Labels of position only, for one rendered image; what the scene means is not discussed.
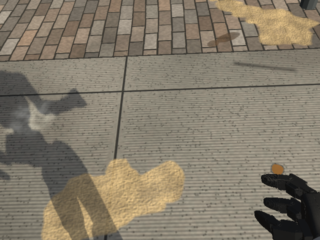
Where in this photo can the right robot hand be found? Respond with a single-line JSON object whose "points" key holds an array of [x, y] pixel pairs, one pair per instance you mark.
{"points": [[306, 214]]}

